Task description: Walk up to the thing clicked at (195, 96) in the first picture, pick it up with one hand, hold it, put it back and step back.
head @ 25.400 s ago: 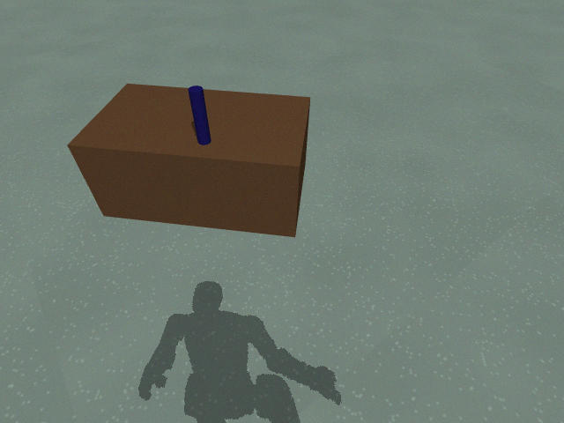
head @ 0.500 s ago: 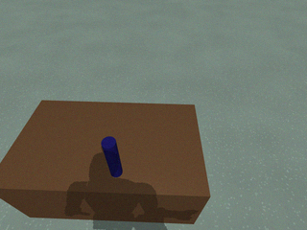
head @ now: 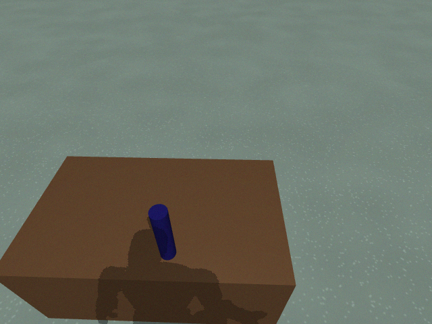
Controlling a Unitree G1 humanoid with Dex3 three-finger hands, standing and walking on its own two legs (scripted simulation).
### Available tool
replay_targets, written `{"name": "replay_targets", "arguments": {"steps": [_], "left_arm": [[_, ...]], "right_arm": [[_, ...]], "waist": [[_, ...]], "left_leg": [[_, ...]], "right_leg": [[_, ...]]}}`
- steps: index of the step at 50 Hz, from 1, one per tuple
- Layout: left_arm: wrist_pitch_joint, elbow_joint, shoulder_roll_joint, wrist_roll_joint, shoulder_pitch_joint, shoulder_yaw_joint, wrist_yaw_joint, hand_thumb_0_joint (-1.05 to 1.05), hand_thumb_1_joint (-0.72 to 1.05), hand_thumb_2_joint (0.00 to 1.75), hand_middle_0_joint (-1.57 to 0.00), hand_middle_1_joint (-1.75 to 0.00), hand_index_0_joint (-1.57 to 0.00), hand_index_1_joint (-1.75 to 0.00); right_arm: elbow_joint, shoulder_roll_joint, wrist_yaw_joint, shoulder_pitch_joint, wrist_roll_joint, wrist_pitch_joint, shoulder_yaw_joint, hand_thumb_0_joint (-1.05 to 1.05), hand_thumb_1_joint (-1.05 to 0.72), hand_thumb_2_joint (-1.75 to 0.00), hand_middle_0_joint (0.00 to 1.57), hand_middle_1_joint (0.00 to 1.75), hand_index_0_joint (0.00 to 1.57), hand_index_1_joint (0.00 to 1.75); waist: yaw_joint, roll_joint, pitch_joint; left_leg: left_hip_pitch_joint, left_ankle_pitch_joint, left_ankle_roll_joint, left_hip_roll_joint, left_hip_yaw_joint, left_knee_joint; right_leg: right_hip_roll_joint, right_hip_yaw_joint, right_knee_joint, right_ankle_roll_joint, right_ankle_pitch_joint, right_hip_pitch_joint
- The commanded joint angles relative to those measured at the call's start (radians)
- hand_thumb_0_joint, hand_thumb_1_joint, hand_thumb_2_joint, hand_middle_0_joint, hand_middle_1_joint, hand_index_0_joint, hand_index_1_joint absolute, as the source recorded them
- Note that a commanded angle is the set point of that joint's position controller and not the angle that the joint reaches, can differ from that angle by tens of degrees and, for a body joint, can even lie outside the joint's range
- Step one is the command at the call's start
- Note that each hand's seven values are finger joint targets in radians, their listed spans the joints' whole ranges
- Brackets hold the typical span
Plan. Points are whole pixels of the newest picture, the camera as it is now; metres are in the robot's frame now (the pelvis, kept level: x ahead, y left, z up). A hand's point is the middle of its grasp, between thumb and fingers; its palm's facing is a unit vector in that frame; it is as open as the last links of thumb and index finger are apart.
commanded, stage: stand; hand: left
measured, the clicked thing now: (163, 234) +0.47 +0.18 -0.24
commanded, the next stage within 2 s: step back in 1.72 s
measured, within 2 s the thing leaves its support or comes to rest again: neither
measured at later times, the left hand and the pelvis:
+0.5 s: hand out of the picture +0.05 +0.24 -0.16, palm faces -0.04 -0.94 -0.34, open 7.4 cm; pelvis +0.00 -0.01 +0.00, yaw -1 degrees
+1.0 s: hand out of the picture +0.08 +0.24 -0.15, palm faces -0.05 -0.94 -0.35, open 7.4 cm; pelvis +0.01 -0.01 +0.00, yaw -1 degrees
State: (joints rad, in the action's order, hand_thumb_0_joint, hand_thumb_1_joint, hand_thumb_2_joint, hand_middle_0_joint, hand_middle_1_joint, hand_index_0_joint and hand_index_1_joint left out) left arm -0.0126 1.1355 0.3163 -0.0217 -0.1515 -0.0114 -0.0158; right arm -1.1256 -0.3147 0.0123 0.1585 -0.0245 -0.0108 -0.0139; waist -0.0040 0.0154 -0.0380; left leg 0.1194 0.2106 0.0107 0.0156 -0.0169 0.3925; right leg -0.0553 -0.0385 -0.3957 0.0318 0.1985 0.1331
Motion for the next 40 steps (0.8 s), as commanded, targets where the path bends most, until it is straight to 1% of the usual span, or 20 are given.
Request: {"name": "replay_targets", "arguments": {"steps": [1, 2, 3, 5, 9, 11, 12, 16, 17, 18, 19, 22, 25, 26, 28, 29, 32, 35, 39, 40], "left_arm": [[-0.016, -0.029, 0.206, -0.003, 0.038, 0.042, -0.008, 0.00, 0.90, 0.90, -0.20, -0.30, -0.20, -0.30], [-0.016, -0.026, 0.209, -0.003, 0.042, 0.043, -0.009, 0.00, 0.90, 0.90, -0.20, -0.30, -0.20, -0.30], [-0.016, -0.023, 0.211, -0.001, 0.047, 0.043, -0.008, 0.00, 0.90, 0.90, -0.20, -0.30, -0.20, -0.30], [-0.016, -0.017, 0.216, -0.002, 0.044, 0.045, -0.007, 0.00, 0.90, 0.90, -0.20, -0.30, -0.20, -0.30], [-0.018, -0.016, 0.210, -0.002, 0.054, 0.042, -0.007, 0.00, 0.90, 0.90, -0.20, -0.30, -0.20, -0.30], [-0.018, -0.013, 0.218, -0.002, 0.055, 0.042, -0.006, 0.00, 0.90, 0.90, -0.20, -0.30, -0.20, -0.30], [-0.019, -0.012, 0.218, -0.002, 0.053, 0.042, -0.007, 0.00, 0.90, 0.90, -0.20, -0.30, -0.20, -0.30], [-0.018, -0.011, 0.221, 0.003, 0.057, 0.041, -0.004, 0.00, 0.90, 0.90, -0.20, -0.30, -0.20, -0.30], [-0.018, -0.010, 0.217, 0.002, 0.048, 0.040, -0.003, 0.00, 0.90, 0.90, -0.20, -0.30, -0.20, -0.30], [-0.017, -0.009, 0.224, 0.002, 0.051, 0.041, -0.003, 0.00, 0.90, 0.90, -0.20, -0.30, -0.20, -0.30], [-0.020, -0.012, 0.219, 0.002, 0.055, 0.041, -0.004, 0.00, 0.90, 0.90, -0.20, -0.30, -0.20, -0.30], [-0.020, -0.010, 0.219, 0.004, 0.057, 0.041, -0.004, 0.00, 0.90, 0.90, -0.20, -0.30, -0.20, -0.30], [-0.020, -0.007, 0.221, 0.007, 0.060, 0.040, -0.003, 0.00, 0.90, 0.90, -0.20, -0.30, -0.20, -0.30], [-0.020, -0.007, 0.216, 0.005, 0.054, 0.039, -0.002, 0.00, 0.90, 0.90, -0.20, -0.30, -0.20, -0.30], [-0.018, -0.007, 0.223, 0.007, 0.058, 0.041, -0.002, 0.00, 0.90, 0.90, -0.20, -0.30, -0.20, -0.30], [-0.018, -0.010, 0.229, 0.008, 0.070, 0.044, -0.002, 0.00, 0.90, 0.90, -0.20, -0.30, -0.20, -0.30], [-0.017, -0.010, 0.218, 0.009, 0.059, 0.040, 0.000, 0.00, 0.90, 0.90, -0.20, -0.30, -0.20, -0.30], [-0.014, -0.010, 0.222, 0.009, 0.068, 0.043, 0.001, 0.00, 0.90, 0.90, -0.20, -0.30, -0.20, -0.30], [-0.016, -0.017, 0.223, 0.010, 0.075, 0.044, 0.002, 0.00, 0.90, 0.90, -0.20, -0.30, -0.20, -0.30], [-0.014, -0.016, 0.217, 0.008, 0.071, 0.043, 0.002, 0.00, 0.90, 0.90, -0.20, -0.30, -0.20, -0.30]], "right_arm": [[0.047, -0.206, 0.008, -0.042, 0.002, -0.019, -0.035, 0.00, -0.90, -0.90, 0.20, 0.30, 0.20, 0.30], [0.045, -0.209, 0.008, -0.048, 0.002, -0.018, -0.036, 0.00, -0.90, -0.90, 0.20, 0.30, 0.20, 0.30], [0.040, -0.206, 0.007, -0.042, 0.003, -0.016, -0.033, 0.00, -0.90, -0.90, 0.20, 0.30, 0.20, 0.30], [0.039, -0.206, 0.005, -0.048, 0.002, -0.014, -0.035, 0.00, -0.90, -0.90, 0.20, 0.30, 0.20, 0.30], [0.039, -0.208, 0.003, -0.058, 0.004, -0.014, -0.034, 0.00, -0.90, -0.90, 0.20, 0.30, 0.20, 0.30], [0.035, -0.206, 0.001, -0.055, 0.004, -0.011, -0.032, 0.00, -0.90, -0.90, 0.20, 0.30, 0.20, 0.30], [0.034, -0.216, 0.002, -0.056, 0.004, -0.011, -0.034, 0.00, -0.90, -0.90, 0.20, 0.30, 0.20, 0.30], [0.029, -0.214, 0.001, -0.055, 0.004, -0.012, -0.028, 0.00, -0.90, -0.90, 0.20, 0.30, 0.20, 0.30], [0.028, -0.221, 0.001, -0.050, 0.007, -0.012, -0.028, 0.00, -0.90, -0.90, 0.20, 0.30, 0.20, 0.30], [0.028, -0.213, 0.001, -0.058, 0.006, -0.011, -0.026, 0.00, -0.90, -0.90, 0.20, 0.30, 0.20, 0.30], [0.031, -0.223, 0.001, -0.055, 0.006, -0.013, -0.028, 0.00, -0.90, -0.90, 0.20, 0.30, 0.20, 0.30], [0.028, -0.225, 0.002, -0.057, 0.007, -0.015, -0.025, 0.00, -0.90, -0.90, 0.20, 0.30, 0.20, 0.30], [0.024, -0.224, 0.003, -0.052, 0.010, -0.016, -0.021, 0.00, -0.90, -0.90, 0.20, 0.30, 0.20, 0.30], [0.025, -0.226, 0.003, -0.057, 0.009, -0.016, -0.021, 0.00, -0.90, -0.90, 0.20, 0.30, 0.20, 0.30], [0.024, -0.226, 0.004, -0.053, 0.010, -0.016, -0.020, 0.00, -0.90, -0.90, 0.20, 0.30, 0.20, 0.30], [0.023, -0.224, 0.004, -0.052, 0.009, -0.016, -0.019, 0.00, -0.90, -0.90, 0.20, 0.30, 0.20, 0.30], [0.022, -0.232, 0.004, -0.058, 0.009, -0.018, -0.019, 0.00, -0.90, -0.90, 0.20, 0.30, 0.20, 0.30], [0.022, -0.231, 0.004, -0.060, 0.009, -0.019, -0.019, 0.00, -0.90, -0.90, 0.20, 0.30, 0.20, 0.30], [0.023, -0.227, 0.002, -0.062, 0.009, -0.020, -0.019, 0.00, -0.90, -0.90, 0.20, 0.30, 0.20, 0.30], [0.023, -0.233, 0.003, -0.062, 0.010, -0.021, -0.021, 0.00, -0.90, -0.90, 0.20, 0.30, 0.20, 0.30]], "waist": [[0.000, -0.013, -0.005], [-0.002, -0.007, -0.003], [0.002, -0.010, -0.016], [0.000, -0.023, -0.019], [0.001, -0.020, 0.010], [0.004, -0.034, -0.003], [0.004, -0.028, 0.006], [0.003, -0.014, 0.018], [0.003, -0.004, 0.015], [0.002, -0.027, 0.007], [0.003, -0.014, 0.034], [0.004, -0.008, 0.044], [0.004, -0.026, 0.038], [0.003, -0.022, 0.048], [0.007, -0.021, 0.043], [0.006, -0.025, 0.038], [0.002, -0.012, 0.044], [0.003, -0.016, 0.020], [0.003, -0.019, 0.027], [0.005, -0.012, 0.028]], "left_leg": [[0.036, -0.039, -0.023, 0.095, 0.099, -0.121], [0.034, -0.043, -0.024, 0.097, 0.098, -0.120], [0.052, -0.012, -0.024, 0.094, 0.097, -0.127], [0.056, 0.005, -0.025, 0.092, 0.096, -0.131], [0.034, -0.035, -0.027, 0.099, 0.091, -0.121], [0.036, -0.018, -0.026, 0.095, 0.087, -0.120], [0.024, -0.023, -0.027, 0.097, 0.087, -0.116], [0.027, -0.039, -0.026, 0.102, 0.083, -0.121], [0.033, -0.015, -0.025, 0.099, 0.082, -0.124], [0.030, -0.022, -0.024, 0.098, 0.083, -0.127], [0.014, -0.058, -0.028, 0.108, 0.082, -0.117], [0.009, -0.102, -0.027, 0.111, 0.079, -0.118], [0.001, -0.120, -0.026, 0.113, 0.079, -0.120], [-0.016, -0.131, -0.027, 0.116, 0.074, -0.112], [-0.010, -0.116, -0.025, 0.114, 0.073, -0.122], [-0.001, -0.121, -0.020, 0.114, 0.076, -0.131], [-0.013, -0.147, -0.022, 0.118, 0.073, -0.123], [0.006, -0.099, -0.017, 0.116, 0.075, -0.141], [-0.003, -0.132, -0.015, 0.118, 0.073, -0.140], [-0.012, -0.114, -0.016, 0.118, 0.070, -0.135]], "right_leg": [[-0.068, 0.082, 0.094, -0.042, -0.011, 0.010], [-0.070, 0.083, 0.097, -0.041, -0.017, 0.006], [-0.069, 0.086, 0.103, -0.040, 0.002, 0.006], [-0.068, 0.088, 0.109, -0.039, 0.029, 0.008], [-0.074, 0.093, 0.114, -0.041, 0.003, 0.000], [-0.071, 0.096, 0.125, -0.039, 0.036, 0.014], [-0.075, 0.102, 0.131, -0.039, 0.026, 0.013], [-0.078, 0.105, 0.120, -0.044, -0.015, -0.010], [-0.074, 0.101, 0.125, -0.040, -0.005, -0.003], [-0.070, 0.098, 0.121, -0.042, 0.005, 0.003], [-0.080, 0.105, 0.118, -0.044, -0.044, -0.014], [-0.080, 0.099, 0.105, -0.044, -0.106, -0.030], [-0.080, 0.098, 0.108, -0.041, -0.113, -0.031], [-0.080, 0.095, 0.105, -0.042, -0.137, -0.028], [-0.081, 0.097, 0.109, -0.041, -0.131, -0.032], [-0.080, 0.099, 0.107, -0.041, -0.126, -0.032], [-0.080, 0.097, 0.108, -0.040, -0.145, -0.031], [-0.076, 0.094, 0.110, -0.039, -0.100, -0.022], [-0.076, 0.095, 0.111, -0.040, -0.108, -0.021], [-0.077, 0.099, 0.115, -0.039, -0.111, -0.016]]}}
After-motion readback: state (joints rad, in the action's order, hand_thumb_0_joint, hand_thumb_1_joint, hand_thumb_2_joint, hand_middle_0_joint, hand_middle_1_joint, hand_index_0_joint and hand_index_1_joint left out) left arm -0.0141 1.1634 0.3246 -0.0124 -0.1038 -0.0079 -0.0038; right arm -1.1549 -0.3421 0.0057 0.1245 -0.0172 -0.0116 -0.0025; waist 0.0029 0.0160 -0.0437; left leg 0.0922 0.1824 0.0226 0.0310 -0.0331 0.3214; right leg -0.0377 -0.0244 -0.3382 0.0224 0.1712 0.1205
